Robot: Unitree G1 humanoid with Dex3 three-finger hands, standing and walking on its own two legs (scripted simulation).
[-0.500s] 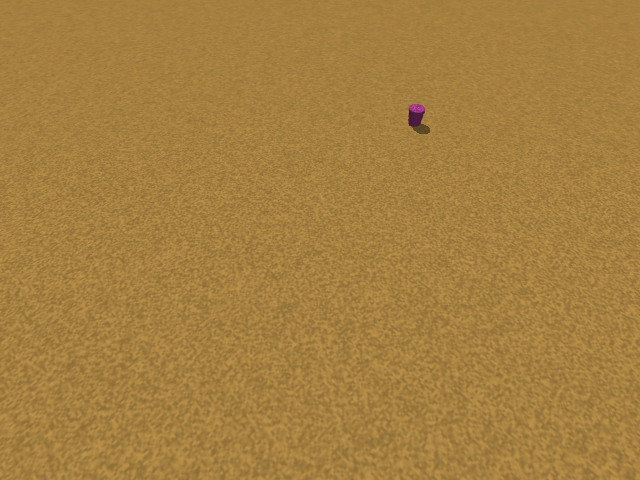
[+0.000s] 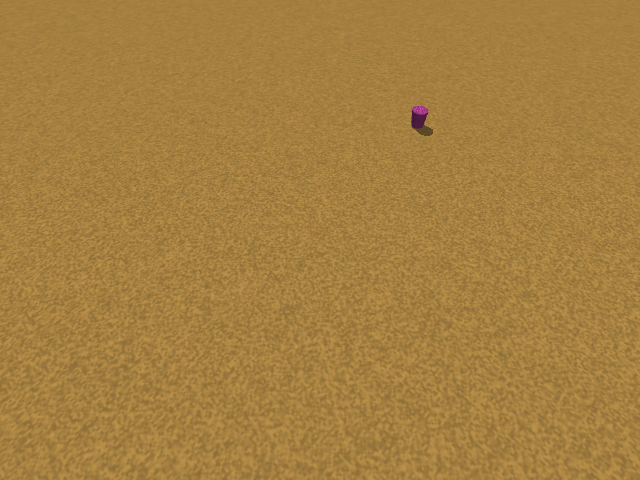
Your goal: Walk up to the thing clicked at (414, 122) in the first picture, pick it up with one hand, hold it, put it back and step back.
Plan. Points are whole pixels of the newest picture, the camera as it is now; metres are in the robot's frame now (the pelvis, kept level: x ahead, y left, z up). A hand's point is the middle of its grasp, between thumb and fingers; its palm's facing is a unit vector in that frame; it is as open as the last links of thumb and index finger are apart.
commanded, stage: stand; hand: left
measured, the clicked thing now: (418, 117) +1.95 -0.48 -0.74
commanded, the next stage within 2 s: walk up in 0.62 s
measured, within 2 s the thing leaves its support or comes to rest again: neither
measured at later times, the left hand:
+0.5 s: hand out of the picture +0.07 +0.25 -0.16, palm faces -0.03 -0.94 -0.33, open 7.4 cm
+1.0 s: hand (182, 384) +0.28 +0.23 -0.12, palm faces -0.25 -0.81 -0.54, open 7.4 cm
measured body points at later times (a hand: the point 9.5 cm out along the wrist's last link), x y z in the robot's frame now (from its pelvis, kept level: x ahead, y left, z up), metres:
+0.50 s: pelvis +0.00 +0.00 +0.00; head +0.01 +0.00 +0.45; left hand +0.07 +0.30 -0.14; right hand +0.08 -0.30 -0.13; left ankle +0.00 +0.12 -0.75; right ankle -0.01 -0.13 -0.75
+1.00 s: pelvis +0.09 -0.06 -0.05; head +0.05 -0.10 +0.40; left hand +0.29 +0.27 -0.09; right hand +0.08 -0.43 -0.16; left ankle +0.00 +0.11 -0.73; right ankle +0.11 -0.20 -0.75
